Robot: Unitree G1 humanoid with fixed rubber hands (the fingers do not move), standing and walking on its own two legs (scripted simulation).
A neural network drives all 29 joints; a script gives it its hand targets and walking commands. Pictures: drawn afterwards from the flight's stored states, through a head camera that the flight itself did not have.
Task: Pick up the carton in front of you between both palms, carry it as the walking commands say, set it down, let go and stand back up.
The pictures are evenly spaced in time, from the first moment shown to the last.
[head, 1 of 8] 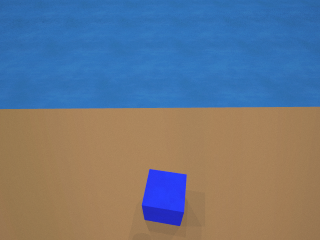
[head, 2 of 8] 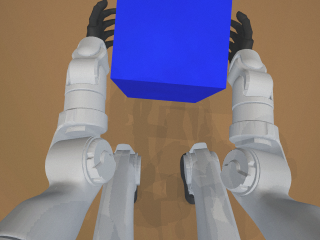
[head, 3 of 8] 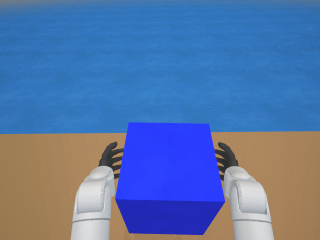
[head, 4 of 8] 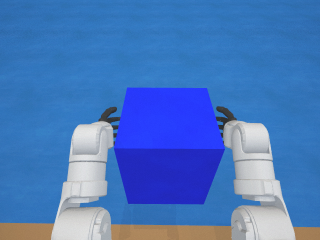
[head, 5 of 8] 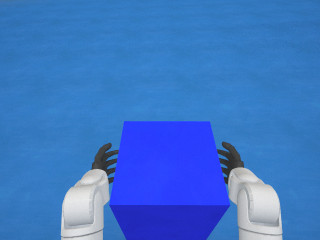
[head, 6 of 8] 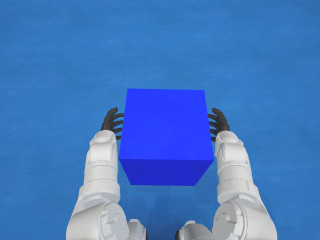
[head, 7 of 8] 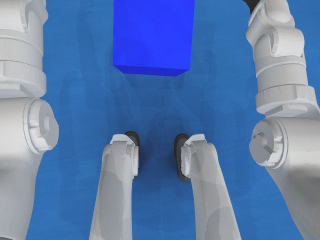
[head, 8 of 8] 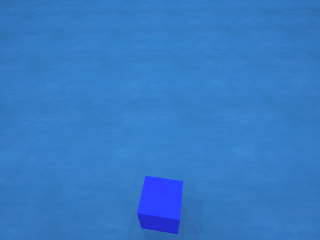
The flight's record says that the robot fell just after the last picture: no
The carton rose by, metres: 0.70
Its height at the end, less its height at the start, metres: -0.06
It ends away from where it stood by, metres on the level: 3.01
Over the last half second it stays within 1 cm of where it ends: yes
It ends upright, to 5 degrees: yes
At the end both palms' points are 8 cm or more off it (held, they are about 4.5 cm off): yes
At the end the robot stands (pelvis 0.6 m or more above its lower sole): yes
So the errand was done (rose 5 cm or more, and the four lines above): yes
